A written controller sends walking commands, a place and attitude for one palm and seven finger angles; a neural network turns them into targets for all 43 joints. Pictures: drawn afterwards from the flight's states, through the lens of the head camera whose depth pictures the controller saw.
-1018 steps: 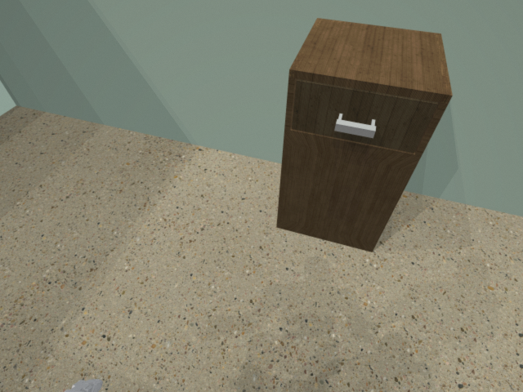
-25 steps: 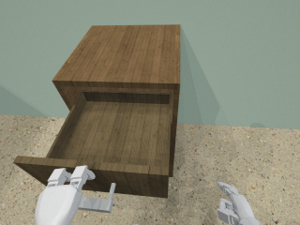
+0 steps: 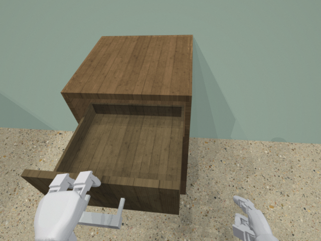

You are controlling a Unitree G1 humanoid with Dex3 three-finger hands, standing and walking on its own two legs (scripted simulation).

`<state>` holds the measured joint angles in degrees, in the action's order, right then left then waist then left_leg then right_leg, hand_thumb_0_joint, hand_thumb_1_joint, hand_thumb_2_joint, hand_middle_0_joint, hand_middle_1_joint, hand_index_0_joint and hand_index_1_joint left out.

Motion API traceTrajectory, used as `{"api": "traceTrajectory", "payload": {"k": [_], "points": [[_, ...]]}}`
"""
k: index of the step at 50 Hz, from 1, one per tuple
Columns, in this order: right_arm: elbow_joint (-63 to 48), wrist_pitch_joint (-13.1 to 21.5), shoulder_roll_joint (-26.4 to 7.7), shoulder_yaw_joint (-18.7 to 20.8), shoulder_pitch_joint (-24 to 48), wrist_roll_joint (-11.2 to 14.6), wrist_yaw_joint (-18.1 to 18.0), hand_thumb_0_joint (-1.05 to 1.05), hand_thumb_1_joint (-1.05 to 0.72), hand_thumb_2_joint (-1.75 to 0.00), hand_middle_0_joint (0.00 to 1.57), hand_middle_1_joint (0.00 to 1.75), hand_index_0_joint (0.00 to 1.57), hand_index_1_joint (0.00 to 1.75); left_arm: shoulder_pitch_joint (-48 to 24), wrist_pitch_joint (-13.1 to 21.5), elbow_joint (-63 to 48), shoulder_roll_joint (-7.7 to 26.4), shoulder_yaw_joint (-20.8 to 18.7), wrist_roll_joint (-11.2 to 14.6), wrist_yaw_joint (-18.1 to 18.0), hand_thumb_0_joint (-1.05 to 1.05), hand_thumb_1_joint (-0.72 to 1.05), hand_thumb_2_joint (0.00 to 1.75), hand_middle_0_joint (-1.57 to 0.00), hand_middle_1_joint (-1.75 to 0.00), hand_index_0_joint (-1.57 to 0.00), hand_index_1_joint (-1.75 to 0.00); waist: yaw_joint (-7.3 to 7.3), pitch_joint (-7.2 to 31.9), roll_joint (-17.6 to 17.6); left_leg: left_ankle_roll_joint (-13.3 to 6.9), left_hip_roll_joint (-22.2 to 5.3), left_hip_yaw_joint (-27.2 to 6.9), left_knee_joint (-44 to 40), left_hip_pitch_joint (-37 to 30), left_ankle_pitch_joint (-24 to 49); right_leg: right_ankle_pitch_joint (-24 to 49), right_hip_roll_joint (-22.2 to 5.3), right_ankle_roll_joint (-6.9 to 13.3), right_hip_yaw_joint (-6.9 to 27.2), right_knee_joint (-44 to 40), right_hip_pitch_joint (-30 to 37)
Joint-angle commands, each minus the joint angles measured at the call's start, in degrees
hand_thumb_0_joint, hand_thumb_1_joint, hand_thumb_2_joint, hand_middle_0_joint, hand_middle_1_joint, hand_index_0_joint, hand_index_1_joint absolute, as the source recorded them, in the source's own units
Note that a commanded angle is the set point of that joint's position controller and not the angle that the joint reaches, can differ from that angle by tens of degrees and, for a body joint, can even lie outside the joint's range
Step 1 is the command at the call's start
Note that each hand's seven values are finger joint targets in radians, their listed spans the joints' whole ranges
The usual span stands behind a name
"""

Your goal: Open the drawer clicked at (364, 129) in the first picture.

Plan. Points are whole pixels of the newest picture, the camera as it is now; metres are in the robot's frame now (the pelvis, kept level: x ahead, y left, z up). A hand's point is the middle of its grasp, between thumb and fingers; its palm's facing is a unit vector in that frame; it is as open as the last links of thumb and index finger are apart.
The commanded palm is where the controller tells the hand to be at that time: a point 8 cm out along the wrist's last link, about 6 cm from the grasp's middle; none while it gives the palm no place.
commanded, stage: lift the hand off the handle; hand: left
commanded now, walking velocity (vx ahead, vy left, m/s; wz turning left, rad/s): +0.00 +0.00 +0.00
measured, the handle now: (101, 210) +0.21 +0.20 -0.05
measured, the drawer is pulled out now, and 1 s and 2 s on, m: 0.30 0.30 0.30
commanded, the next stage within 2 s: draw the hand back to the body in 0.68 s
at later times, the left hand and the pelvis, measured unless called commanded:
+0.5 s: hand (70, 210) +0.16 +0.20 +0.09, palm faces +0.08 -0.18 -0.98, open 13.8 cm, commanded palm +0.13 +0.20 +0.15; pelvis +0.00 +0.00 +0.01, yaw +0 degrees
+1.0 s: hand (63, 200) +0.17 +0.21 +0.10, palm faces +0.09 -0.15 -0.98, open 13.8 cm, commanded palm +0.14 +0.21 +0.16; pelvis +0.01 +0.01 +0.02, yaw -1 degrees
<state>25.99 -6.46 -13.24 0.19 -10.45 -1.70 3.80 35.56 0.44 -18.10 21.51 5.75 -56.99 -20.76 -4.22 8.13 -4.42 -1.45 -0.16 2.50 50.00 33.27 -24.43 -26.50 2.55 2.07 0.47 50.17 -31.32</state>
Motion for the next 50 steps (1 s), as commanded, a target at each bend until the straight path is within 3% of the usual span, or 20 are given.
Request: {"api": "traceTrajectory", "payload": {"k": [1,4,8,9,13,14,18,19,22,23,24,28,29,33,34,38,39,43,44,50], "points": [[-10.23,3.4,-4.84,1.98,8.04,0.41,0.01,0.0,-0.9,-0.9,0.2,0.3,0.2,0.3,0.21,1.21,-13.25,6.85,-5.64,0.51,-1.6,0.0,-0.5,0.3,-0.3,-1.2,-0.3,-1.2,-0.01,5.08,3.0,-1.11,-0.04,-2.43,-6.39,-11.35,12.7,13.05,-1.19,1.64,2.91,-11.65,-1.66],[-9.97,3.34,-4.72,1.95,8.14,0.72,0.25,0.0,-0.9,-0.9,0.2,0.3,0.2,0.3,1.53,1.05,-13.97,5.96,-4.99,1.15,-1.1,0.0,-0.5,0.3,-0.3,-1.2,-0.3,-1.2,0.1,4.64,2.89,-1.08,-0.08,-2.52,-7.14,-11.24,14.24,15.31,-1.27,1.47,2.43,-11.56,-0.09],[-10.65,3.37,-5.02,1.85,8.11,0.41,0.87,0.0,-0.9,-0.9,0.2,0.3,0.2,0.3,3.75,0.69,-15.79,8.83,-7.51,0.94,-0.84,0.0,-0.5,0.3,-0.3,-1.2,-0.3,-1.2,-0.95,5.85,3.81,-0.72,-0.13,-2.21,-6.98,-12.35,15.41,15.47,-1.21,1.57,4.26,-12.31,-0.39],[-10.24,3.17,-4.86,1.9,8.44,0.94,0.62,0.0,-0.9,-0.9,0.2,0.3,0.2,0.3,3.91,0.79,-15.66,7.14,-6.39,1.44,-0.93,0.0,-0.5,0.3,-0.3,-1.2,-0.3,-1.2,-0.3,4.18,4.12,-0.93,-0.29,-2.51,-7.79,-11.48,15.09,16.41,-1.26,1.42,2.79,-12.1,1.01],[-10.33,3.13,-5.2,1.81,8.36,0.39,0.88,0.0,-0.9,-0.9,0.2,0.3,0.2,0.3,2.85,0.52,-16.8,9.46,-8.6,1.09,-0.86,0.0,-0.5,0.3,-0.3,-1.2,-0.3,-1.2,-0.51,4.72,4.94,-0.72,-0.01,-2.39,-7.27,-12.97,15.11,15.31,-1.31,1.4,4.68,-13.26,-0.62],[-10.04,3.14,-4.94,2.07,8.63,0.81,0.54,0.0,-0.9,-0.9,0.2,0.3,0.2,0.3,1.71,0.67,-17.38,6.96,-6.37,1.7,-0.71,0.0,-0.5,0.3,-0.3,-1.2,-0.3,-1.2,0.4,2.83,4.38,-1.12,-0.18,-2.36,-7.98,-12.47,14.11,16.08,-1.64,1.2,3.56,-13.56,0.47],[-10.11,3.3,-5.19,1.88,8.53,0.59,0.61,0.0,-0.9,-0.9,0.2,0.3,0.2,0.3,2.19,0.6,-18.49,9.41,-8.56,2.04,0.36,0.0,-0.5,0.3,-0.3,-1.2,-0.3,-1.2,-0.56,4.52,3.57,-0.86,-0.1,-2.35,-8.26,-14.74,15.3,15.48,-1.56,1.34,4.84,-14.42,0.29],[-10.09,3.28,-5.03,1.97,8.87,1.07,0.33,0.0,-0.9,-0.9,0.2,0.3,0.2,0.3,2.11,0.69,-18.98,7.03,-6.18,2.7,0.71,0.0,-0.5,0.3,-0.3,-1.2,-0.3,-1.2,0.03,2.76,2.44,-1.13,-0.4,-2.46,-9.08,-14.08,14.76,15.77,-1.82,1.14,3.24,-14.38,1.42],[-10.6,3.48,-5.08,1.83,9.53,1.28,0.41,0.0,-0.9,-0.9,0.2,0.3,0.2,0.3,2.45,0.17,-19.67,7.37,-6.08,3.25,1.83,0.0,-0.5,0.3,-0.3,-1.2,-0.3,-1.2,-0.37,2.01,3.78,-1.1,-0.5,-2.94,-9.78,-14.78,14.45,13.74,-1.67,1.24,4.11,-15.8,1.08],[-10.46,3.42,-5.02,1.56,8.64,0.72,0.78,0.0,-0.9,-0.9,0.2,0.3,0.2,0.3,1.0,-0.08,-20.07,8.09,-5.83,2.3,2.23,0.0,-0.5,0.3,-0.3,-1.2,-0.3,-1.2,-0.57,3.52,4.27,-1.03,-0.41,-2.54,-9.33,-15.71,14.69,12.07,-1.76,1.15,4.32,-15.8,-0.2],[-10.06,3.29,-4.88,1.71,9.13,1.28,0.34,0.0,-0.9,-0.9,0.2,0.3,0.2,0.3,0.16,0.01,-20.05,7.02,-4.97,2.68,2.4,0.0,-0.5,0.3,-0.3,-1.2,-0.3,-1.2,-0.09,1.05,3.62,-1.2,-0.72,-2.63,-10.36,-14.71,13.68,12.88,-1.89,1.11,3.21,-15.93,1.3],[-10.75,3.31,-4.86,1.05,9.08,0.87,0.87,0.0,-0.9,-0.9,0.2,0.3,0.2,0.3,0.09,-0.94,-20.88,9.83,-7.37,1.12,2.89,0.0,-0.5,0.3,-0.3,-1.2,-0.3,-1.2,-1.58,2.91,3.24,-0.57,-0.78,-2.52,-10.59,-16.44,14.4,10.13,-1.58,1.48,4.19,-16.38,0.76],[-10.37,3.12,-4.62,1.26,9.89,1.59,0.57,0.0,-0.9,-0.9,0.2,0.3,0.2,0.3,-1.3,-0.99,-21.07,7.56,-5.28,1.85,3.05,0.0,-0.5,0.3,-0.3,-1.2,-0.3,-1.2,-0.79,0.59,2.33,-0.82,-1.02,-2.68,-11.52,-15.58,13.42,10.67,-1.72,1.38,2.85,-16.4,1.9],[-10.71,3.52,-4.65,1.0,9.18,1.63,1.12,0.0,-0.9,-0.9,0.2,0.3,0.2,0.3,3.09,-1.7,-19.43,8.29,-6.65,2.1,4.1,0.0,-0.5,0.3,-0.3,-1.2,-0.3,-1.2,-1.96,3.42,4.59,-0.65,-1.01,-2.41,-11.32,-16.56,17.38,14.92,-1.33,1.19,3.09,-15.97,3.68],[-10.41,3.4,-4.57,1.18,10.01,2.19,0.81,0.0,-0.9,-0.9,0.2,0.3,0.2,0.3,2.29,-1.54,-19.98,6.69,-5.05,2.89,4.25,0.0,-0.5,0.3,-0.3,-1.2,-0.3,-1.2,-1.12,1.2,4.46,-0.75,-1.11,-2.3,-11.93,-15.59,16.73,16.56,-1.68,0.98,2.53,-16.19,4.72],[-10.65,3.48,-4.87,0.81,9.21,1.4,1.02,0.0,-0.9,-0.9,0.2,0.3,0.2,0.3,1.67,-1.68,-20.75,8.84,-6.5,1.97,4.51,0.0,-0.5,0.3,-0.3,-1.2,-0.3,-1.2,-1.64,3.04,4.79,-0.75,-0.84,-2.28,-11.56,-16.73,17.35,15.68,-1.57,1.0,3.61,-16.78,3.84],[-10.25,3.27,-4.77,1.14,9.7,1.78,0.64,0.0,-0.9,-0.9,0.2,0.3,0.2,0.3,-0.05,-1.35,-21.05,7.23,-5.2,2.32,4.42,0.0,-0.5,0.3,-0.3,-1.2,-0.3,-1.2,-0.67,0.85,4.22,-0.79,-1.1,-2.44,-11.98,-16.39,16.3,15.34,-1.58,1.04,3.34,-16.98,3.77],[-10.47,3.4,-4.95,0.94,8.95,0.92,0.41,0.0,-0.9,-0.9,0.2,0.3,0.2,0.3,-2.04,-1.1,-22.69,10.9,-8.54,1.33,4.07,0.0,-0.5,0.3,-0.3,-1.2,-0.3,-1.2,-1.86,3.47,1.72,-0.69,-0.88,-2.52,-11.83,-18.61,15.56,11.5,-1.59,1.57,4.43,-17.81,2.73],[-9.86,3.26,-4.88,1.29,9.38,1.5,-0.06,0.0,-0.9,-0.9,0.2,0.3,0.2,0.3,-2.61,-0.85,-22.32,9.88,-8.14,2.03,3.97,0.0,-0.5,0.3,-0.3,-1.2,-0.3,-1.2,-1.15,1.94,2.05,-0.76,-1.1,-2.54,-12.25,-17.94,15.49,13.37,-1.61,1.55,3.76,-17.64,3.99],[-9.41,3.22,-5.32,1.17,10.1,1.9,-0.2,0.0,-0.9,-0.9,0.2,0.3,0.2,0.3,-0.82,-1.37,-20.96,10.77,-9.52,3.73,5.68,0.0,-0.5,0.3,-0.3,-1.2,-0.3,-1.2,-1.91,2.5,3.48,-0.79,-1.11,-2.6,-13.67,-18.22,19.1,18.71,-1.77,0.75,2.29,-17.9,6.9]]}}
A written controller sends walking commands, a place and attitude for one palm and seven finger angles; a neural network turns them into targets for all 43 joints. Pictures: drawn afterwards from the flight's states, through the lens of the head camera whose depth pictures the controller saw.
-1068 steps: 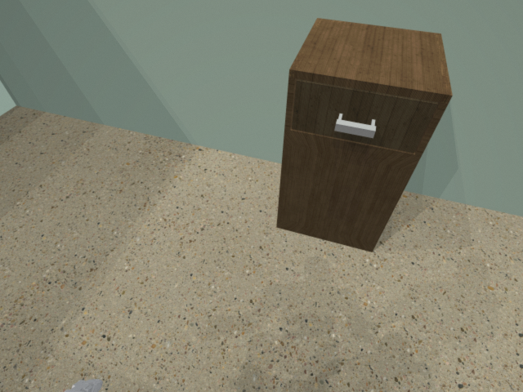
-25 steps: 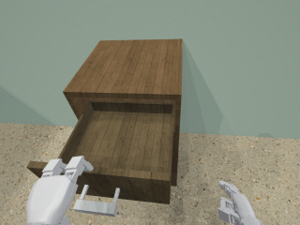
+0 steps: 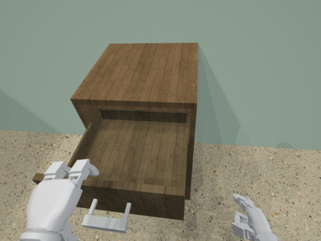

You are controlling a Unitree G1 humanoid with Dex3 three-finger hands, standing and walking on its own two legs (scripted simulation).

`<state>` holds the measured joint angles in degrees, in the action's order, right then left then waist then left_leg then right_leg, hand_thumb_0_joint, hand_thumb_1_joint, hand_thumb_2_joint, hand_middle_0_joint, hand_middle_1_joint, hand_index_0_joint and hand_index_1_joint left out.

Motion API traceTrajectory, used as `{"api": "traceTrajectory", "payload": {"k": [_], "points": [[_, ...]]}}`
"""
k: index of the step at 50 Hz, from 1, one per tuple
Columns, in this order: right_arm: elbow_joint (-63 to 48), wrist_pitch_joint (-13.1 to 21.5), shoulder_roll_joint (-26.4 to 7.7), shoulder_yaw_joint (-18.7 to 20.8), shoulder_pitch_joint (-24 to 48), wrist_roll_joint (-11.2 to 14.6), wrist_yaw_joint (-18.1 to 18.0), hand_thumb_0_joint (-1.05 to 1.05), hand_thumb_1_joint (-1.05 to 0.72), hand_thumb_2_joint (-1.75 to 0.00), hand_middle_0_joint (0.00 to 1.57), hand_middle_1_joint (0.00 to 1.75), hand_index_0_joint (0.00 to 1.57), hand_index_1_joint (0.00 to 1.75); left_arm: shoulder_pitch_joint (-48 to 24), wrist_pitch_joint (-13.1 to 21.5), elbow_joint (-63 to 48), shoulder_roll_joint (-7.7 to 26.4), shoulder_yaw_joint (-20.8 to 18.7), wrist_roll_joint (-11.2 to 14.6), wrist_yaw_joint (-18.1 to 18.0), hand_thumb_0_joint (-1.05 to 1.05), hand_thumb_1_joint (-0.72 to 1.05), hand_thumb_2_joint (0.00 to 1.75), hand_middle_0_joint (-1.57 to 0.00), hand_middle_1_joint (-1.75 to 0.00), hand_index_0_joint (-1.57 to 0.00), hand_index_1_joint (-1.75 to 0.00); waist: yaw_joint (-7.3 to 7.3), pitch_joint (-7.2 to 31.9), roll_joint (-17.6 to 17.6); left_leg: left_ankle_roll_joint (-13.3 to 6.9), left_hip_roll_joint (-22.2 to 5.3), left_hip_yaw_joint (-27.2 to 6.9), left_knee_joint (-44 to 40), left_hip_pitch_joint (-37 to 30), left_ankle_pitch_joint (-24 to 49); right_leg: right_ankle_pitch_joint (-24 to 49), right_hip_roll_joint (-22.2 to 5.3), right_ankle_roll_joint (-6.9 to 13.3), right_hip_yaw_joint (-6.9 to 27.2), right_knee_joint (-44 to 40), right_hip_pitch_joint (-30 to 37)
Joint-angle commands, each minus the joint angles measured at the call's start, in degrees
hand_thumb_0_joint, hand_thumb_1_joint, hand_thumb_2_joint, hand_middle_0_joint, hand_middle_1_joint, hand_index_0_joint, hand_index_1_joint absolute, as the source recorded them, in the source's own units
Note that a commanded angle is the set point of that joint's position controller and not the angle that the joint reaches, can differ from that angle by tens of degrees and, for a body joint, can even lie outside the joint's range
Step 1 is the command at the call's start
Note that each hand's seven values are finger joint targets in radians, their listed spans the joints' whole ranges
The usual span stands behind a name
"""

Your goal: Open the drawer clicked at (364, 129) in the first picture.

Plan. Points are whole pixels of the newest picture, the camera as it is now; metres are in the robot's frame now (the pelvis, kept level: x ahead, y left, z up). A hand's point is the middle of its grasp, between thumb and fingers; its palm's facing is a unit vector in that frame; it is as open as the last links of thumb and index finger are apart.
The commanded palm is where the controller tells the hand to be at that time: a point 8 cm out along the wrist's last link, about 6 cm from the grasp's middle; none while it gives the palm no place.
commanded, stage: draw the hand back to the body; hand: left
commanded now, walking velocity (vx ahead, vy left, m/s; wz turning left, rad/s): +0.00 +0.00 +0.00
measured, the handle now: (108, 214) +0.20 +0.19 -0.07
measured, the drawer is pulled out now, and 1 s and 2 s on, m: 0.30 0.30 0.30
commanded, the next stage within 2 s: step back with the hand held close in 1.38 s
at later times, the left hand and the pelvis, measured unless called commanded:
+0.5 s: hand (66, 196) +0.17 +0.21 +0.13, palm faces +0.25 -0.78 -0.58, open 13.7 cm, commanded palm +0.12 +0.24 +0.17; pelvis +0.00 +0.01 +0.01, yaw +2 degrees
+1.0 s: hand (46, 174) +0.18 +0.23 +0.18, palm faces +0.41 -0.81 -0.41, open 10.2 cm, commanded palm +0.13 +0.27 +0.20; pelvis +0.02 -0.01 +0.02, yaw +3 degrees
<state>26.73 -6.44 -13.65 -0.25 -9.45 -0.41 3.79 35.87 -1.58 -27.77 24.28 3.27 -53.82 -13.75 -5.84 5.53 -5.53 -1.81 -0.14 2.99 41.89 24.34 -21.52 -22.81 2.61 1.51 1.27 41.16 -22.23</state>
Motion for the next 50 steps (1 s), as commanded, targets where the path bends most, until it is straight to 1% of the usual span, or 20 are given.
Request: {"api": "traceTrajectory", "payload": {"k": [1,2,3,4,8,9,17,18,19,20,21,22,24,27,30,38,42,46,47,50], "points": [[-10.52,3.23,-4.95,1.58,9.34,1.01,-0.44,0.0,-0.9,-0.9,0.2,0.3,0.2,0.3,0.45,0.43,-11.52,8.0,-7.15,1.34,-1.23,0.0,-0.5,0.3,-0.3,-1.2,-0.3,-1.2,-0.15,4.86,4.7,-0.43,-1.27,-3.08,-5.93,-9.22,16.59,15.91,-2.16,1.03,1.29,-8.98,-1.0],[-10.57,3.28,-5.07,1.35,10.56,1.34,-0.48,0.0,-0.9,-0.9,0.2,0.3,0.2,0.3,0.76,-0.05,-11.42,8.22,-7.8,1.76,-0.87,0.0,-0.5,0.3,-0.3,-1.2,-0.3,-1.2,-0.2,3.71,3.87,-0.25,-1.19,-3.48,-6.32,-9.21,16.48,16.21,-1.8,1.32,2.47,-9.66,-1.02],[-10.27,3.19,-5.05,0.99,9.21,0.8,-0.3,0.0,-0.9,-0.9,0.2,0.3,0.2,0.3,-0.59,-0.08,-11.81,9.04,-7.91,1.14,-0.45,0.0,-0.5,0.3,-0.3,-1.2,-0.3,-1.2,-0.48,6.59,4.65,-0.48,-1.02,-2.99,-6.31,-9.92,17.45,16.66,-2.23,0.92,1.27,-9.22,-0.32],[-10.2,3.16,-4.99,1.38,9.55,1.24,-0.71,0.0,-0.9,-0.9,0.2,0.3,0.2,0.3,0.18,0.06,-11.78,8.58,-7.71,2.09,-0.21,0.0,-0.5,0.3,-0.3,-1.2,-0.3,-1.2,0.13,3.72,5.24,-0.5,-1.3,-2.9,-6.71,-9.42,16.93,17.11,-2.21,0.81,1.64,-9.96,-0.14],[-10.54,3.21,-5.54,1.02,8.92,0.69,-0.78,0.0,-0.9,-0.9,0.2,0.3,0.2,0.3,0.09,0.58,-13.93,10.37,-9.61,1.98,0.39,0.0,-0.5,0.3,-0.3,-1.2,-0.3,-1.2,-0.59,5.76,3.34,-0.5,-1.34,-2.92,-7.07,-11.27,17.55,15.6,-2.33,0.78,1.18,-10.64,-0.18],[-10.14,3.13,-5.49,1.47,9.03,1.08,-1.08,0.0,-0.9,-0.9,0.2,0.3,0.2,0.3,0.96,0.93,-13.23,9.97,-9.74,2.84,0.45,0.0,-0.5,0.3,-0.3,-1.2,-0.3,-1.2,0.06,3.1,4.85,-0.38,-1.61,-2.95,-7.41,-10.47,17.09,15.58,-2.16,0.73,1.34,-11.12,-0.28],[-10.29,2.98,-6.18,1.55,10.03,1.23,-1.85,0.0,-0.9,-0.9,0.2,0.3,0.2,0.3,-0.74,1.48,-14.6,12.09,-12.86,3.77,0.98,0.0,-0.5,0.3,-0.3,-1.2,-0.3,-1.2,-0.22,2.39,2.0,-0.19,-1.7,-3.73,-8.8,-11.87,15.49,12.93,-2.01,0.95,1.36,-12.58,-0.35],[-10.02,2.8,-5.91,1.06,8.81,0.85,-1.76,0.0,-0.9,-0.9,0.2,0.3,0.2,0.3,-0.85,1.33,-13.65,12.95,-13.37,3.18,1.31,0.0,-0.5,0.3,-0.3,-1.2,-0.3,-1.2,-0.71,4.87,2.76,-0.35,-1.58,-3.28,-8.85,-12.48,16.33,12.79,-2.38,0.53,-0.04,-12.31,0.35],[-9.68,2.61,-5.92,1.57,9.0,1.19,-2.12,0.0,-0.9,-0.9,0.2,0.3,0.2,0.3,-0.9,1.45,-13.63,12.42,-13.02,3.94,1.54,0.0,-0.5,0.3,-0.3,-1.2,-0.3,-1.2,-0.04,2.84,3.38,-0.25,-1.7,-3.15,-9.23,-11.9,15.88,12.82,-2.29,0.49,0.37,-12.77,0.42],[-11.24,6.96,-1.31,0.82,5.65,2.74,-3.93,0.0,-0.9,-0.9,0.2,0.3,0.2,0.3,-1.79,3.87,-12.27,-11.83,-6.17,46.49,4.26,0.0,-0.47,0.32,-0.3,-1.18,-0.3,-1.18,6.23,-1.02,6.79,-1.68,-2.69,-5.21,-11.43,-18.82,12.15,10.79,-1.82,0.41,-4.53,-12.21,4.53],[-10.54,10.27,-2.86,1.01,5.57,2.91,-5.54,0.0,-0.9,-0.9,0.2,0.3,0.2,0.3,-0.34,5.8,-13.84,-4.02,-9.72,48.8,4.51,0.0,-0.43,0.33,-0.29,-1.15,-0.29,-1.15,4.48,-0.68,6.6,-1.3,-4.16,-6.1,-12.7,-18.53,11.77,7.81,-2.63,0.11,-3.41,-12.12,4.87],[-8.92,11.55,-3.05,0.58,6.8,2.66,-7.2,0.0,-0.9,-0.9,0.2,0.3,0.2,0.3,2.68,6.57,-13.87,-0.62,-14.87,52.28,4.24,0.0,-0.4,0.34,-0.29,-1.13,-0.29,-1.13,3.16,-1.43,8.73,-0.86,-3.82,-6.36,-13.74,-17.07,11.36,7.56,-2.74,-0.04,-3.73,-13.74,5.71],[-8.14,13.97,-3.07,0.0,5.26,1.92,-8.75,0.0,-0.9,-0.9,0.2,0.3,0.2,0.3,-1.17,8.72,-19.7,0.32,-14.61,54.12,4.18,0.0,-0.32,0.37,-0.29,-1.09,-0.29,-1.09,3.51,0.76,5.51,-0.49,-3.02,-5.45,-14.49,-17.46,15.21,12.38,-3.94,-0.19,-3.59,-14.57,8.75],[-5.22,16.28,-3.28,-0.41,5.71,1.41,-9.57,0.0,-0.9,-0.9,0.2,0.3,0.2,0.3,-2.87,9.57,-19.05,2.96,-18.26,54.8,3.81,0.0,-0.22,0.42,-0.28,-1.02,-0.28,-1.02,2.91,-3.55,1.03,0.17,-2.26,-4.98,-15.12,-16.07,15.63,13.9,-3.98,0.41,-2.86,-17.55,8.78],[-3.71,17.21,-3.12,-0.88,4.73,1.29,-9.04,0.0,-0.9,-0.9,0.2,0.3,0.2,0.3,-2.86,10.26,-16.32,0.24,-17.04,55.49,4.68,0.0,-0.12,0.47,-0.27,-0.95,-0.27,-0.95,3.15,-4.69,-1.88,0.7,-2.17,-5.27,-16.55,-16.4,16.08,13.95,-3.91,0.63,-3.81,-18.09,9.27],[-1.92,17.08,-3.87,0.34,6.63,1.32,-8.37,0.0,-0.9,-0.9,0.2,0.3,0.2,0.3,-1.56,10.24,-14.2,1.07,-20.69,57.05,6.04,0.0,0.17,0.58,-0.25,-0.77,-0.25,-0.77,2.73,-1.83,4.34,0.39,-2.3,-4.62,-17.08,-18.15,21.01,19.9,-3.9,0.11,-3.61,-19.22,12.62],[-1.7,16.7,-4.02,0.83,7.37,1.51,-8.53,0.0,-0.9,-0.9,0.2,0.3,0.2,0.3,-2.73,10.16,-15.7,2.61,-23.0,57.36,5.94,0.0,0.31,0.64,-0.24,-0.68,-0.24,-0.68,2.6,-0.84,1.48,0.44,-1.98,-4.06,-16.96,-19.03,22.45,22.12,-4.05,0.11,-3.04,-19.81,13.5],[-1.31,15.95,-3.96,1.09,7.07,1.61,-8.86,0.0,-0.9,-0.9,0.2,0.3,0.2,0.3,-3.53,10.16,-13.67,3.07,-24.41,57.73,5.74,0.0,0.44,0.7,-0.23,-0.59,-0.23,-0.59,2.8,-0.77,4.64,0.2,-1.95,-3.76,-17.14,-19.72,21.85,22.19,-4.2,-0.23,-3.19,-19.96,13.53],[-1.35,16.01,-4.16,1.12,7.58,1.71,-8.83,0.0,-0.9,-0.9,0.2,0.3,0.2,0.3,-4.66,10.25,-14.98,3.52,-24.9,57.7,5.77,0.0,0.48,0.72,-0.23,-0.57,-0.23,-0.57,2.72,-1.24,1.64,0.3,-1.73,-3.66,-17.05,-19.82,22.05,22.51,-4.09,-0.02,-2.69,-20.65,13.3],[-1.14,15.71,-4.17,1.09,7.32,1.74,-8.85,0.0,-0.9,-0.9,0.2,0.3,0.2,0.3,-5.57,10.23,-13.38,4.01,-25.75,57.83,5.71,0.0,0.58,0.76,-0.22,-0.5,-0.22,-0.5,2.62,-1.07,3.07,0.23,-1.8,-3.62,-17.4,-20.38,21.87,22.19,-4.26,-0.27,-3.03,-20.56,13.34]]}}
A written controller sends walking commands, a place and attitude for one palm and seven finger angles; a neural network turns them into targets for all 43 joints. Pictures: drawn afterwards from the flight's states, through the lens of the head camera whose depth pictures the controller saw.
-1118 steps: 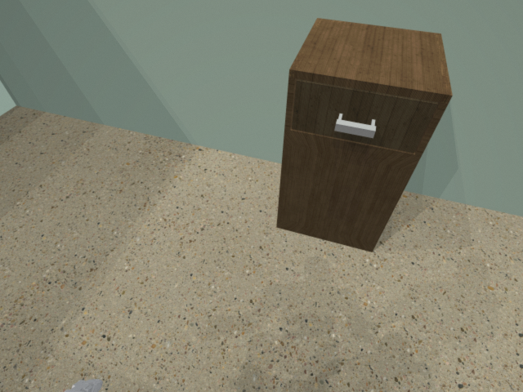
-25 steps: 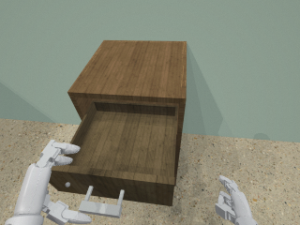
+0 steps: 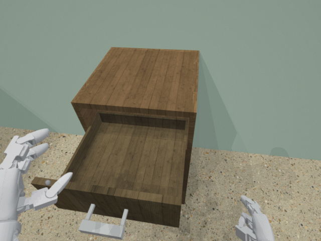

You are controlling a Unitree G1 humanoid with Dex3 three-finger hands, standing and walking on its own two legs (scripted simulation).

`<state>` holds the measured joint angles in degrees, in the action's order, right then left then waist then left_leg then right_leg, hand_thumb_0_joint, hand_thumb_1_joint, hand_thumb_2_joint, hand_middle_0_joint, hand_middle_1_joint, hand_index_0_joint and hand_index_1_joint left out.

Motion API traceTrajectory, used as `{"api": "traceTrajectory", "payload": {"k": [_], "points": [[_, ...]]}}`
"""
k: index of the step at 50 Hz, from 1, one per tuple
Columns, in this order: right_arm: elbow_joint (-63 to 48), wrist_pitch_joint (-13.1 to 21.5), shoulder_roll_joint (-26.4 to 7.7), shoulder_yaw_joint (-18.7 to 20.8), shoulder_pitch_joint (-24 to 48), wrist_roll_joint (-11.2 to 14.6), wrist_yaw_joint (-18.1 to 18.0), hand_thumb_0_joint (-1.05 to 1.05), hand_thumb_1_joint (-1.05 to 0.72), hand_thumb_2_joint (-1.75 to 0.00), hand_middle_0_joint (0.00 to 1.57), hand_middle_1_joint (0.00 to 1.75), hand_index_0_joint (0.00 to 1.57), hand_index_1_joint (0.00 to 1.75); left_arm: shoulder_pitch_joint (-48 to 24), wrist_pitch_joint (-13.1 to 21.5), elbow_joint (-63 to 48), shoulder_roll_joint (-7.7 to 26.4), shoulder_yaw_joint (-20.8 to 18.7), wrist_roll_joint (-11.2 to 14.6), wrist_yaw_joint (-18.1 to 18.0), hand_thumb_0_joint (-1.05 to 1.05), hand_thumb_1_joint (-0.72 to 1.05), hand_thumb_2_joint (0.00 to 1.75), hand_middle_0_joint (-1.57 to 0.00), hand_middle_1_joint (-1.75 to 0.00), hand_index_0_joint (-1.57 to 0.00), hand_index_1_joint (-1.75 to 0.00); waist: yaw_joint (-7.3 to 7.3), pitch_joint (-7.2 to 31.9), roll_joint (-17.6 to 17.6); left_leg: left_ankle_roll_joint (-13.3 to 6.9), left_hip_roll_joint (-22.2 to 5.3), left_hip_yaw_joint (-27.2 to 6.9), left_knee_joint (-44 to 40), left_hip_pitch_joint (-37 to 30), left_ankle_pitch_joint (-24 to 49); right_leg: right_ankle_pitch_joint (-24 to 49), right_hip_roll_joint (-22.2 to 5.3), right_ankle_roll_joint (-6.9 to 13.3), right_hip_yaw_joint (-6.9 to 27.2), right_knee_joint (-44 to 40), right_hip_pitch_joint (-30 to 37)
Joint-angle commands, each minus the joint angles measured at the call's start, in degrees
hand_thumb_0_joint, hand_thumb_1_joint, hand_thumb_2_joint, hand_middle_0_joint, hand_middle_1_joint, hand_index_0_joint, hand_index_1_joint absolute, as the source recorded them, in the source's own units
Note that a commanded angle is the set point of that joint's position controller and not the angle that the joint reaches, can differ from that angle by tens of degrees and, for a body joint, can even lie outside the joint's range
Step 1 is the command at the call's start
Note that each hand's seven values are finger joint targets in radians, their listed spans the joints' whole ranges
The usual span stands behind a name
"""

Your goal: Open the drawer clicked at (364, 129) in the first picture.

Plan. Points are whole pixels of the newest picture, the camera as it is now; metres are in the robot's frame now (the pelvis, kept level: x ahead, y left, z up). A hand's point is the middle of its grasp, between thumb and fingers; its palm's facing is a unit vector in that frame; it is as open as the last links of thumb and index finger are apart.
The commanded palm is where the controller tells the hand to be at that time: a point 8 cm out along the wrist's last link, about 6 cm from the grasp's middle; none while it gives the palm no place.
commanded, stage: draw the hand back to the body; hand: left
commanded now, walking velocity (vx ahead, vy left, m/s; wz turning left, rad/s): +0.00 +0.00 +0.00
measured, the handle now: (105, 219) +0.19 +0.19 -0.10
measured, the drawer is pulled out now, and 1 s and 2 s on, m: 0.30 0.30 0.30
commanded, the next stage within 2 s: step back with the hand held close in 0.38 s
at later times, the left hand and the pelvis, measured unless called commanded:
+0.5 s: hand (49, 179) +0.18 +0.23 +0.15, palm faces +0.39 -0.83 -0.41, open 7.5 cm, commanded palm +0.13 +0.27 +0.18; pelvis +0.00 -0.01 +0.00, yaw +0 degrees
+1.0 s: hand (28, 194) +0.15 +0.25 +0.15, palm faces +0.29 -0.80 -0.53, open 7.4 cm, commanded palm +0.09 +0.29 +0.18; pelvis -0.04 +0.01 -0.01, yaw -1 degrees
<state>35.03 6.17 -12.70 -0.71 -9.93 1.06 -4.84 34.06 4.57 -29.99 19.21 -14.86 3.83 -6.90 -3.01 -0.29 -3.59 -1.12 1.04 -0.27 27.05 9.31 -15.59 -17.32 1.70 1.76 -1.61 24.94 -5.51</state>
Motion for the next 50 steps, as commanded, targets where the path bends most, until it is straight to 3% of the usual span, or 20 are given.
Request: {"api": "traceTrajectory", "payload": {"k": [1,2,6,9,10,12,16,18,19,23,24,25,26,27,29,32,36,37,42,50], "points": [[-9.55,2.94,-4.98,1.64,7.96,0.27,-0.32,0.0,-0.9,-0.9,0.2,0.3,0.2,0.3,-3.9,3.93,-10.86,8.55,-7.31,0.46,-1.13,0.0,0.62,0.78,-0.22,-0.48,-0.22,-0.48,0.02,3.92,0.95,-0.51,-2.97,-0.26,-2.63,-5.1,15.22,16.27,-3.42,-0.61,0.01,-4.51,-3.58],[-9.36,3.0,-5.27,1.71,8.25,0.36,-0.37,0.0,-0.9,-0.9,0.2,0.3,0.2,0.3,-5.03,3.94,-11.48,9.31,-8.14,0.43,-1.2,0.0,0.65,0.8,-0.22,-0.46,-0.22,-0.46,-0.04,3.63,-0.4,-0.46,-2.78,-0.24,-2.54,-5.17,15.17,16.28,-3.2,-0.42,0.32,-5.29,-3.71],[-9.39,2.43,-5.05,1.82,8.19,0.24,-0.26,0.0,-0.9,-0.9,0.2,0.3,0.2,0.3,-4.09,3.87,-8.54,8.01,-7.54,0.76,-0.92,0.0,0.8,0.86,-0.21,-0.37,-0.21,-0.37,0.03,3.23,3.08,-0.75,-2.98,-0.04,-2.84,-5.35,15.09,16.79,-3.43,-0.81,0.12,-4.97,-3.54],[-9.31,2.29,-5.19,1.82,8.12,0.22,-0.06,0.0,-0.9,-0.9,0.2,0.3,0.2,0.3,-4.22,3.95,-9.1,8.24,-7.41,0.72,-0.77,0.0,0.9,0.9,-0.2,-0.3,-0.2,-0.3,-0.05,4.21,1.35,-0.73,-2.78,0.17,-2.6,-5.69,16.3,18.51,-3.54,-0.73,0.39,-4.92,-2.59],[-9.45,2.35,-5.4,1.79,8.21,0.18,0.08,0.0,-0.9,-0.9,0.2,0.3,0.2,0.3,-4.82,4.13,-10.35,9.12,-7.91,0.46,-0.72,0.0,0.9,0.9,-0.2,-0.3,-0.2,-0.3,-0.27,5.41,0.37,-0.75,-2.71,0.31,-2.52,-6.33,17.15,19.35,-3.59,-0.74,0.37,-4.81,-2.34],[-9.28,2.27,-5.29,1.81,8.66,0.17,-0.03,0.0,-0.9,-0.9,0.2,0.3,0.2,0.3,-4.93,3.74,-10.19,9.2,-8.13,0.68,-0.81,0.0,0.9,0.9,-0.2,-0.3,-0.2,-0.3,-0.21,3.93,-0.16,-0.62,-2.69,0.1,-2.46,-5.66,17.05,19.56,-3.42,-0.61,0.64,-5.31,-2.68],[-9.65,1.68,-4.97,1.86,8.53,0.19,-0.16,0.0,-0.9,-0.9,0.2,0.3,0.2,0.3,-4.22,3.65,-9.49,9.39,-8.4,0.87,-0.8,0.0,0.9,0.9,-0.2,-0.3,-0.2,-0.3,-0.19,4.77,2.56,-0.89,-2.78,0.31,-2.64,-5.92,16.35,19.46,-3.6,-0.93,0.71,-5.08,-2.28],[-9.29,1.83,-5.2,1.65,8.37,0.14,-0.09,0.0,-0.9,-0.9,0.2,0.3,0.2,0.3,-5.62,3.99,-10.24,10.15,-8.94,0.59,-0.85,0.0,0.9,0.9,-0.2,-0.3,-0.2,-0.3,-0.13,4.6,0.09,-0.64,-2.51,0.12,-2.84,-6.05,15.68,17.83,-3.52,-0.74,0.65,-5.67,-2.69],[-9.45,1.8,-4.81,1.65,8.5,0.32,-0.15,0.0,-0.9,-0.9,0.2,0.3,0.2,0.3,-4.8,3.78,-9.61,8.78,-7.78,0.75,-0.84,0.0,0.9,0.9,-0.2,-0.3,-0.2,-0.3,-0.01,3.49,-0.77,-0.6,-2.7,0.19,-3.01,-5.96,15.42,17.17,-3.5,-0.73,0.52,-5.49,-3.1],[-9.22,2.04,-5.19,1.76,8.31,0.17,-0.09,0.0,-0.9,-0.9,0.2,0.3,0.2,0.3,-5.11,3.97,-10.03,9.73,-8.53,0.58,-0.97,0.0,0.9,0.9,-0.2,-0.3,-0.2,-0.3,-0.09,4.48,0.26,-0.66,-2.64,0.24,-2.97,-6.47,15.46,17.33,-3.41,-0.82,0.48,-5.75,-3.01],[-9.28,1.9,-4.9,1.84,8.44,0.27,-0.11,0.0,-0.9,-0.9,0.2,0.3,0.2,0.3,-4.21,3.79,-8.84,8.59,-7.79,0.88,-0.93,0.0,0.9,0.9,-0.2,-0.3,-0.2,-0.3,0.04,3.46,2.18,-0.67,-2.78,0.09,-3.03,-5.91,15.14,17.02,-3.33,-0.92,0.43,-5.62,-3.19],[-11.63,0.62,-6.87,2.22,5.87,0.49,0.41,0.0,-0.9,-0.9,0.2,0.3,0.2,0.3,-14.09,6.56,-16.69,18.89,-17.92,0.27,-1.43,0.0,0.9,0.9,-0.2,-0.3,-0.2,-0.3,1.86,-1.18,2.39,-1.72,-3.32,-2.16,-1.04,-1.67,11.45,20.82,-6.28,-0.59,8.31,-8.66,-7.88],[-9.79,-0.23,-5.64,2.25,5.97,0.21,0.62,0.0,-0.9,-0.9,0.2,0.3,0.2,0.3,-8.61,6.96,-9.57,14.52,-15.25,-0.01,-0.86,0.0,0.9,0.9,-0.2,-0.3,-0.2,-0.3,2.43,-1.06,5.89,-1.74,-3.12,-2.55,0.36,-1.53,10.12,21.82,-7.7,-0.49,8.01,-8.81,-8.0],[-10.67,-0.61,-6.42,2.7,6.26,0.2,0.89,0.0,-0.9,-0.9,0.2,0.3,0.2,0.3,-8.27,7.65,-10.96,14.31,-14.64,-0.29,-0.43,0.0,0.9,0.9,-0.2,-0.3,-0.2,-0.3,2.4,-0.01,5.07,-1.58,-2.76,-2.11,1.0,-2.21,9.88,23.94,-8.26,-0.36,9.5,-8.85,-8.78],[-10.89,-1.8,-6.3,2.92,6.59,0.23,1.28,0.0,-0.9,-0.9,0.2,0.3,0.2,0.3,-0.91,7.51,-6.9,9.23,-10.75,-0.54,0.04,0.0,0.9,0.9,-0.2,-0.3,-0.2,-0.3,2.58,3.33,4.21,-1.68,-3.55,-1.74,0.81,-2.15,14.01,26.29,-8.46,-1.11,7.13,-5.97,-6.22],[-12.09,-3.41,-6.73,3.85,7.61,0.53,1.49,0.0,-0.9,-0.9,0.2,0.3,0.2,0.3,2.28,7.5,-9.09,9.99,-11.24,-0.54,-0.01,0.0,0.9,0.9,-0.2,-0.3,-0.2,-0.3,2.56,7.24,3.63,-1.83,-4.72,-1.74,0.75,-2.49,21.05,29.74,-8.06,-1.8,5.98,-2.93,-4.72],[-13.47,-4.93,-6.16,4.24,7.44,0.89,1.26,0.0,-0.9,-0.9,0.2,0.3,0.2,0.3,4.61,7.67,-13.07,12.19,-13.17,-0.6,-0.9,0.0,0.9,0.9,-0.2,-0.3,-0.2,-0.3,2.68,9.88,4.83,-1.74,-6.18,-3.25,0.82,0.05,24.36,27.29,-7.81,-1.51,4.94,-0.06,-3.26],[-13.58,-4.96,-6.34,4.25,8.02,0.81,0.98,0.0,-0.9,-0.9,0.2,0.3,0.2,0.3,4.15,7.85,-14.66,14.03,-14.54,-0.63,-1.22,0.0,0.9,0.9,-0.2,-0.3,-0.2,-0.3,2.61,10.2,3.13,-1.71,-6.42,-3.75,0.3,0.25,24.1,25.62,-7.7,-1.34,5.14,0.32,-4.08],[-14.24,-4.48,-6.17,4.22,7.6,0.55,0.43,0.0,-0.9,-0.9,0.2,0.3,0.2,0.3,6.25,8.49,-18.12,15.05,-16.03,-0.42,-2.19,0.0,0.9,0.9,-0.2,-0.3,-0.2,-0.3,2.17,10.6,-2.5,-2.44,-8.58,-6.4,-2.42,5.22,21.52,17.3,-5.56,-1.56,3.7,3.66,-3.68],[-13.26,-2.05,-6.31,4.14,5.21,0.1,0.56,0.0,-0.9,-0.9,0.2,0.3,0.2,0.3,5.81,9.11,-18.01,12.25,-14.45,-0.39,-2.5,0.0,0.9,0.9,-0.2,-0.3,-0.2,-0.3,2.77,8.76,-3.81,-3.66,-11.79,-8.79,-5.16,13.92,11.5,5.1,-4.3,-1.8,3.0,9.16,-3.99]]}}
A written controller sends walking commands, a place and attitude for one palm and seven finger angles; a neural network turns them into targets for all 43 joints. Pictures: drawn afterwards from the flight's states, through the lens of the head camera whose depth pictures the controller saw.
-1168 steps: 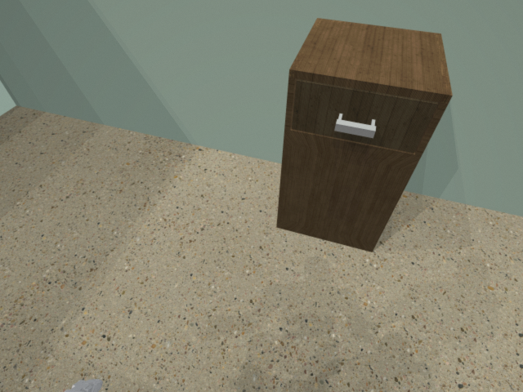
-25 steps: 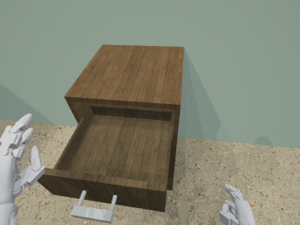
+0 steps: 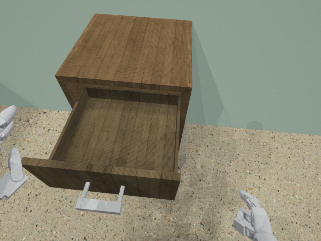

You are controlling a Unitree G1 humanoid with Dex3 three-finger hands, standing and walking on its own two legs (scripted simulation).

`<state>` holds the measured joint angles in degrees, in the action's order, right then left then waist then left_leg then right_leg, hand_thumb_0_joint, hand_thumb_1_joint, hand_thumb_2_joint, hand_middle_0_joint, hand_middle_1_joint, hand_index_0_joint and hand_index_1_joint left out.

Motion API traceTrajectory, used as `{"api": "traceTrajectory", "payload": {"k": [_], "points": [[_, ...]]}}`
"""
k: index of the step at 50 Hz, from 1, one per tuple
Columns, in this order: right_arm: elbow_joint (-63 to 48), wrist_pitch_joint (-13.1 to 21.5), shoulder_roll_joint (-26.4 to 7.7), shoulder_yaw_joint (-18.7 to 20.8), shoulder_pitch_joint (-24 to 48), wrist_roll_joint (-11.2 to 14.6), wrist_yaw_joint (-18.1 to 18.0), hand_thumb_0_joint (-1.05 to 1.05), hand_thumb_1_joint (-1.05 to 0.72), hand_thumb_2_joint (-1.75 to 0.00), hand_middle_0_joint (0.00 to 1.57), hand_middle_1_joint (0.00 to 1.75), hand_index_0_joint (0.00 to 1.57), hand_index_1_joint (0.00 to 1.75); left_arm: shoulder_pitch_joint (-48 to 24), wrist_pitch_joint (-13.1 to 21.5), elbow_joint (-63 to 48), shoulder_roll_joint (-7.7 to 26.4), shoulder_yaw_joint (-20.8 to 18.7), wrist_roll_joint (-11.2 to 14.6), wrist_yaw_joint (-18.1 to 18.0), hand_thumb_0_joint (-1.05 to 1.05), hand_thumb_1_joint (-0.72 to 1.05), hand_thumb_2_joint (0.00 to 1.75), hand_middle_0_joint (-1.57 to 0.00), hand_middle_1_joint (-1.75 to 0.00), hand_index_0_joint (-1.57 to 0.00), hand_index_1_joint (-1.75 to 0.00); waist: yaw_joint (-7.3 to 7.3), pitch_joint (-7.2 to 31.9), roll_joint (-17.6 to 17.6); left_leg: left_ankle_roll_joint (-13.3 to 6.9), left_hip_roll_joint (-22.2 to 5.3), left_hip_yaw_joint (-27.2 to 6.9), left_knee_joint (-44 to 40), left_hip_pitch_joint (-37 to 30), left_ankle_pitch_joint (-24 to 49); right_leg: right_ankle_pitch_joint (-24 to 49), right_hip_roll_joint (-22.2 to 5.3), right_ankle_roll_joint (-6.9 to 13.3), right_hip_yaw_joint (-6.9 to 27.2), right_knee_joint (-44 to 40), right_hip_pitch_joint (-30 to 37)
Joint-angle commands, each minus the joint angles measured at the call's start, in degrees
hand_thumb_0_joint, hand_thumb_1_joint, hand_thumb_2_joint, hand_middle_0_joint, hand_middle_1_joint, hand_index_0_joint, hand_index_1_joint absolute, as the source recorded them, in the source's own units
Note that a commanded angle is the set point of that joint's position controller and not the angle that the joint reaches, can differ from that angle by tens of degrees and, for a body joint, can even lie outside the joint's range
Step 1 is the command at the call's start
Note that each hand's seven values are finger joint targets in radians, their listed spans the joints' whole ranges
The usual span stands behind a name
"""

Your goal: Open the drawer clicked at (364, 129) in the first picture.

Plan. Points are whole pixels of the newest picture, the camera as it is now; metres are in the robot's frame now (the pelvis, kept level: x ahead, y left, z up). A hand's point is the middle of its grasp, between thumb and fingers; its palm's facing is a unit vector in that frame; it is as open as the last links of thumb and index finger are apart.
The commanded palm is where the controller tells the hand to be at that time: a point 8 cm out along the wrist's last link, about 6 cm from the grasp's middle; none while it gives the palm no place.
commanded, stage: step back with the hand held close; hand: left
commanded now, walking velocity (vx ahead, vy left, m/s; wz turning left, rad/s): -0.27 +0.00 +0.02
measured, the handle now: (102, 197) +0.24 +0.18 -0.09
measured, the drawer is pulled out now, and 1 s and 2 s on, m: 0.30 0.30 0.30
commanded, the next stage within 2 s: stop stepping back and stand still in 0.86 s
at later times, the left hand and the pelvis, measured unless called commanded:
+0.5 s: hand (2, 207) +0.15 +0.24 +0.17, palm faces +0.33 -0.81 -0.49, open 7.4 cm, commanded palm +0.08 +0.28 +0.18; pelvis -0.06 +0.00 +0.00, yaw -1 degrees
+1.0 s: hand out of the picture +0.01 +0.18 +0.15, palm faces +0.32 -0.82 -0.47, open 7.4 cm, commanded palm -0.07 +0.23 +0.18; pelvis -0.19 -0.05 +0.00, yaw +1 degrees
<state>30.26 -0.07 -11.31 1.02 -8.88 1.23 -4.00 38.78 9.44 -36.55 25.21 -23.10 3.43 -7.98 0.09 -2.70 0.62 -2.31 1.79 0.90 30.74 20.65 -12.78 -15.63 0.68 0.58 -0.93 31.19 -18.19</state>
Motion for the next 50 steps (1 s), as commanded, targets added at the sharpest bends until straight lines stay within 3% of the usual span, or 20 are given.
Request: {"api": "traceTrajectory", "payload": {"k": [1,6,9,11,14,17,18,23,29,33,34,35,36,37,38,40,44,46,48,50], "points": [[-8.31,4.4,-7.64,2.34,4.09,-0.2,-0.3,0.0,-0.9,-0.9,0.2,0.3,0.2,0.3,1.16,4.18,-10.82,6.2,-6.46,-0.03,-1.53,0.0,0.9,0.9,-0.2,-0.3,-0.2,-0.3,-0.4,10.74,-7.87,-2.69,-12.86,-10.21,-8.97,4.3,6.95,2.81,-3.3,-0.66,2.4,3.06,9.24],[-8.3,5.07,-7.57,2.0,3.54,0.24,-0.32,0.0,-0.9,-0.9,0.2,0.3,0.2,0.3,-1.59,4.43,-10.1,5.47,-5.5,-0.14,-1.69,0.0,0.9,0.9,-0.2,-0.3,-0.2,-0.3,0.15,7.8,-2.73,-1.89,-9.88,-9.17,-6.44,9.86,-9.26,2.58,-5.06,0.42,6.56,-0.78,7.9],[-7.36,5.17,-7.22,2.22,2.58,-0.02,-0.19,0.0,-0.9,-0.9,0.2,0.3,0.2,0.3,-2.91,4.95,-9.91,5.59,-4.35,-0.07,-2.07,0.0,0.9,0.9,-0.2,-0.3,-0.2,-0.3,1.12,6.1,3.91,0.32,-4.23,-6.05,4.41,2.16,-12.02,-6.98,-11.56,4.02,15.29,-13.01,-4.29],[-6.13,5.09,-6.95,2.17,2.27,-0.34,0.01,0.0,-0.9,-0.9,0.2,0.3,0.2,0.3,-3.92,5.17,-9.64,5.88,-4.03,-0.25,-2.55,0.0,0.9,0.9,-0.2,-0.3,-0.2,-0.3,1.39,6.25,6.17,1.47,-2.18,-3.74,12.74,-4.04,-8.6,-7.96,-15.92,6.31,16.41,-15.7,-10.35],[-6.2,4.87,-6.94,1.87,3.53,-0.68,-0.26,0.0,-0.9,-0.9,0.2,0.3,0.2,0.3,-3.76,5.3,-10.97,6.65,-5.1,-0.37,-2.78,0.0,0.9,0.9,-0.2,-0.3,-0.2,-0.3,1.16,6.11,3.02,0.63,-4.47,-5.81,1.98,-4.03,-4.6,-1.02,-11.88,4.22,10.02,-10.25,-6.81],[-7.71,5.8,-7.78,2.06,5.75,-0.25,-0.78,0.0,-0.9,-0.9,0.2,0.3,0.2,0.3,-1.86,6.68,-12.17,9.1,-8.25,-1.2,-2.75,0.0,0.9,0.9,-0.2,-0.3,-0.2,-0.3,0.22,7.76,-13.87,-3.2,-15.34,-15.47,-14.64,8.21,-5.76,-3.2,-2.01,-0.56,2.09,6.32,5.37],[-8.03,6.17,-6.87,1.75,5.14,-0.85,-0.76,0.0,-0.9,-0.9,0.2,0.3,0.2,0.3,-2.26,6.73,-12.66,7.98,-8.06,-1.43,-2.74,0.0,0.9,0.9,-0.2,-0.3,-0.2,-0.3,0.15,8.21,-15.92,-4.79,-18.15,-18.62,-17.59,12.89,-7.03,-6.85,-0.76,-0.93,1.22,13.19,8.32],[-4.64,8.86,-7.06,2.74,1.42,-1.69,0.81,0.0,-0.9,-0.9,0.2,0.3,0.2,0.3,0.79,7.06,-14.17,5.08,-5.0,-0.2,-1.62,0.0,0.9,0.9,-0.2,-0.3,-0.2,-0.3,-0.24,13.48,-10.91,-5.14,-17.7,-13.65,-8.34,-7.56,29.29,-10.69,-0.35,-1.3,0.51,11.87,-1.22],[-3.32,9.16,-7.93,2.29,3.23,-1.9,2.09,0.0,-0.9,-0.9,0.2,0.3,0.2,0.3,0.88,6.84,-14.57,6.37,-6.08,0.98,0.07,0.0,0.9,0.9,-0.2,-0.3,-0.2,-0.3,-0.6,15.89,-13.59,-4.47,-16.62,-11.56,-7.71,-14.06,33.64,-7.72,0.78,-1.7,-0.6,1.45,0.68],[-4.89,7.92,-8.06,1.8,5.58,-1.18,2.32,0.0,-0.9,-0.9,0.2,0.3,0.2,0.3,3.22,7.74,-14.54,9.12,-9.77,2.16,1.43,0.0,0.9,0.9,-0.2,-0.3,-0.2,-0.3,-1.36,17.3,-11.62,-2.31,-14.0,-7.86,-3.94,-9.41,23.24,4.32,-0.38,-1.66,-1.85,-9.54,8.67],[-5.46,7.54,-7.58,2.23,4.68,-0.27,2.58,0.0,-0.9,-0.9,0.2,0.3,0.2,0.3,3.35,7.83,-14.22,7.89,-8.37,2.18,2.01,0.0,0.9,0.9,-0.2,-0.3,-0.2,-0.3,-1.19,18.59,-4.79,0.04,-9.94,-3.9,1.01,-10.36,18.89,11.87,-2.05,-1.45,-1.51,-11.76,8.36],[-6.07,7.16,-7.06,2.89,4.85,1.04,2.4,0.0,-0.9,-0.9,0.2,0.3,0.2,0.3,3.98,7.76,-12.48,8.87,-8.93,2.45,2.09,0.0,0.9,0.9,-0.2,-0.3,-0.2,-0.3,-0.55,17.65,6.72,2.39,-4.69,0.29,8.93,-9.38,4.85,19.52,-8.85,0.11,2.67,-13.62,4.28],[-6.56,6.68,-7.11,3.29,6.07,2.03,1.9,0.0,-0.9,-0.9,0.2,0.3,0.2,0.3,4.3,7.86,-10.73,9.86,-9.65,2.29,1.62,0.0,0.9,0.9,-0.2,-0.3,-0.2,-0.3,0.1,13.9,13.12,3.34,-0.59,1.06,19.92,-3.34,-6.91,22.13,-16.62,3.22,9.17,-14.64,-0.09],[-6.48,6.04,-6.96,3.33,7.53,1.88,1.5,0.0,-0.9,-0.9,0.2,0.3,0.2,0.3,4.8,7.31,-8.54,10.74,-11.37,2.06,0.65,0.0,0.9,0.9,-0.2,-0.3,-0.2,-0.3,-0.43,11.96,11.42,3.38,0.44,-1.93,29.49,3.46,-14.03,28.59,-20.69,6.82,13.68,-13.73,-1.38],[-6.06,5.34,-4.29,2.05,8.33,1.11,0.84,0.0,-0.9,-0.9,0.2,0.3,0.2,0.3,5.43,6.13,-5.93,8.62,-9.66,1.62,0.04,0.0,0.9,0.9,-0.2,-0.3,-0.2,-0.3,0.42,9.53,9.56,3.76,-0.72,-4.68,31.75,9.8,-17.06,37.7,-21.13,9.12,12.05,-10.47,3.11],[-5.49,4.38,-3.14,0.16,8.98,0.12,-0.76,0.0,-0.9,-0.9,0.2,0.3,0.2,0.3,2.97,5.57,-4.41,6.47,-7.44,0.14,-1.26,0.0,0.9,0.9,-0.2,-0.3,-0.2,-0.3,1.22,8.52,6.35,4.27,-1.87,-3.62,25.73,12.29,-17.9,48.52,-17.89,7.58,7.47,-6.49,9.72],[-5.23,2.99,-4.91,0.42,6.79,-0.22,-2.3,0.0,-0.9,-0.9,0.2,0.3,0.2,0.3,-0.9,4.78,-5.97,5.93,-4.59,-1.0,-2.8,0.0,0.9,0.9,-0.2,-0.3,-0.2,-0.3,1.28,9.72,7.48,3.26,-1.42,0.2,1.87,6.28,-9.9,56.07,-14.06,3.46,5.09,-1.97,17.82],[-5.42,2.67,-6.28,1.56,5.33,-0.14,-1.98,0.0,-0.9,-0.9,0.2,0.3,0.2,0.3,-2.12,5.06,-11.58,6.79,-3.73,-0.48,-2.97,0.0,0.9,0.9,-0.2,-0.3,-0.2,-0.3,1.41,11.47,3.63,1.83,-4.44,-0.15,-9.45,-2.25,11.35,47.39,-11.33,-0.3,2.47,1.92,15.65],[-6.61,3.81,-7.73,3.3,4.79,0.76,-0.6,0.0,-0.9,-0.9,0.2,0.3,0.2,0.3,-0.31,6.33,-15.94,7.28,-4.21,-0.15,-2.17,0.0,0.9,0.9,-0.2,-0.3,-0.2,-0.3,-0.08,15.87,-6.6,-1.02,-14.53,-4.75,-8.91,-14.04,40.28,16.5,-5.8,-3.16,0.89,7.04,6.59],[-7.17,5.66,-5.93,3.02,4.75,-0.79,0.68,0.0,-0.9,-0.9,0.2,0.3,0.2,0.3,4.72,5.83,-16.17,7.88,-6.79,0.14,-1.85,0.0,0.9,0.9,-0.2,-0.3,-0.2,-0.3,-0.5,16.37,-17.71,-4.62,-18.71,-10.93,-7.61,-12.46,40.78,-9.25,-3.68,-1.71,0.34,9.81,0.28]]}}
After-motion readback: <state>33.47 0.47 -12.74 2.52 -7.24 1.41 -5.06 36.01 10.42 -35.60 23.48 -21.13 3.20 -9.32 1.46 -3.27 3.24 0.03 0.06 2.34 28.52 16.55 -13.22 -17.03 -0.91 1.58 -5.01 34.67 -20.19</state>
